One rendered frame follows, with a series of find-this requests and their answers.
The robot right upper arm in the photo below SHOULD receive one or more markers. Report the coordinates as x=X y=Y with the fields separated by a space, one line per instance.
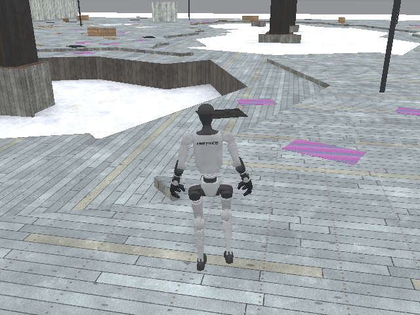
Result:
x=232 y=148

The right robot forearm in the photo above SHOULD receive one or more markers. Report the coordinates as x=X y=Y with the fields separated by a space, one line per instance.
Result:
x=243 y=172

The robot right hand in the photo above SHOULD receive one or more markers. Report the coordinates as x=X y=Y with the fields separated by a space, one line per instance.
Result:
x=246 y=185

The robot left upper arm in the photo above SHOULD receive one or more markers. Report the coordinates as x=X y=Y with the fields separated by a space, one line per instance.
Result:
x=183 y=152

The left robot forearm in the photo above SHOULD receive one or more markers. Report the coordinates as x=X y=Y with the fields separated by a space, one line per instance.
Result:
x=177 y=175

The robot right shin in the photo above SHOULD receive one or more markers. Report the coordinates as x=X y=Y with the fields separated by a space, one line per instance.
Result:
x=227 y=230

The robot left hand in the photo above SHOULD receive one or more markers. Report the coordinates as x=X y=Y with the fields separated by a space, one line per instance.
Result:
x=177 y=188

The robot right foot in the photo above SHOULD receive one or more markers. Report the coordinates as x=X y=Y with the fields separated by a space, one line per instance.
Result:
x=229 y=257

